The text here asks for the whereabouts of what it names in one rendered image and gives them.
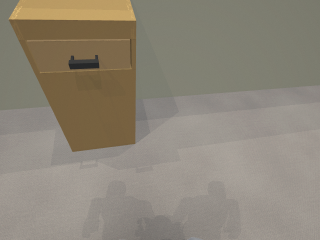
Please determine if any handle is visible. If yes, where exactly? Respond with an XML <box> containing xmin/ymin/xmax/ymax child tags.
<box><xmin>68</xmin><ymin>55</ymin><xmax>99</xmax><ymax>70</ymax></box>

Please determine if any cabinet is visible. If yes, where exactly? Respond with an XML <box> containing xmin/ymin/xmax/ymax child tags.
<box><xmin>8</xmin><ymin>0</ymin><xmax>136</xmax><ymax>152</ymax></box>

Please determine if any drawer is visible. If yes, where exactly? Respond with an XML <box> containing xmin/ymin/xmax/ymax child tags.
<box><xmin>27</xmin><ymin>39</ymin><xmax>131</xmax><ymax>72</ymax></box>

